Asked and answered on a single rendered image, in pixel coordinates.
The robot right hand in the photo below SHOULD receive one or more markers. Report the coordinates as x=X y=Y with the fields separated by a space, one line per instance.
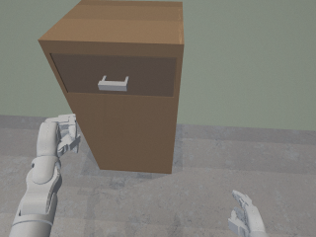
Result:
x=250 y=219

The handle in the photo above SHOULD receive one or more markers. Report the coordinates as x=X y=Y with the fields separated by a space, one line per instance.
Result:
x=113 y=85

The robot left hand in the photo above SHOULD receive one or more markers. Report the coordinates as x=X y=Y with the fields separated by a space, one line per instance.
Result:
x=49 y=136

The drawer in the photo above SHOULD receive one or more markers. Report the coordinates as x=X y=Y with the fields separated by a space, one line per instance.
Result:
x=147 y=75

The robot left forearm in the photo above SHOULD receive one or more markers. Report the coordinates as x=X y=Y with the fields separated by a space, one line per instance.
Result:
x=37 y=208

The cabinet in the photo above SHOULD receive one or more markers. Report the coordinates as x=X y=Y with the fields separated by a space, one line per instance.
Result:
x=131 y=133

